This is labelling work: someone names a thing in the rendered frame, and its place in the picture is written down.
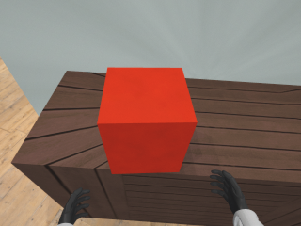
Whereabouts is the robot right hand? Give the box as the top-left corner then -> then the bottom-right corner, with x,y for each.
210,169 -> 249,215

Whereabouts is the carton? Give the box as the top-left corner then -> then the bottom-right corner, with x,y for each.
97,67 -> 198,174

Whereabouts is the robot right forearm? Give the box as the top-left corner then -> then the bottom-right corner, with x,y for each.
232,209 -> 263,226

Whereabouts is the pedestal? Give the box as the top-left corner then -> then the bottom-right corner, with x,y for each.
11,71 -> 301,226

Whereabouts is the robot left hand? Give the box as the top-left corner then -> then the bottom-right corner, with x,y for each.
57,187 -> 91,225

